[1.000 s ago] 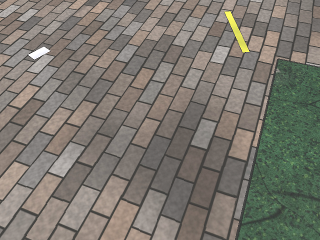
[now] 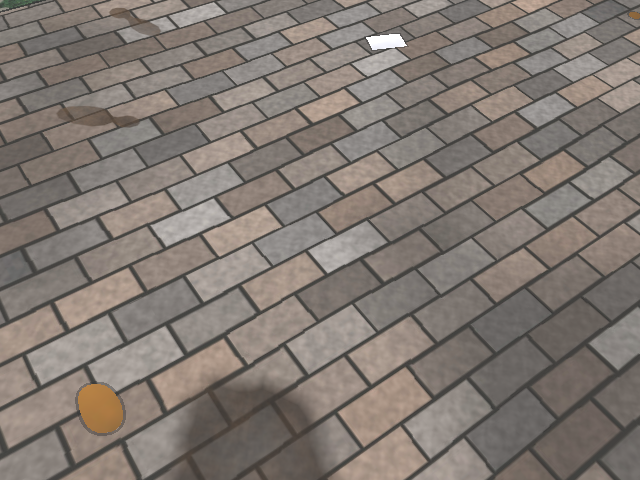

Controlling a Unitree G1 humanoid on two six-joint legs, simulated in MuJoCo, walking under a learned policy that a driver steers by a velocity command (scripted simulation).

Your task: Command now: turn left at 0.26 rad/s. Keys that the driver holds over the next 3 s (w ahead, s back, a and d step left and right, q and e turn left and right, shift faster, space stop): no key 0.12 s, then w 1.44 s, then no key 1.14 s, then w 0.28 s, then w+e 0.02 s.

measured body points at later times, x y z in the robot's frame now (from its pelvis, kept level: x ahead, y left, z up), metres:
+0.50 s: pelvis +0.05 -0.02 +0.01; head +0.06 -0.04 +0.46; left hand +0.12 +0.25 -0.10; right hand +0.11 -0.29 -0.13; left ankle +0.00 +0.08 -0.70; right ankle +0.03 -0.10 -0.73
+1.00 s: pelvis +0.30 +0.02 -0.01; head +0.34 +0.03 +0.44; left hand +0.27 +0.27 -0.15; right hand +0.46 -0.23 -0.12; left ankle +0.37 +0.08 -0.73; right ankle +0.12 -0.10 -0.64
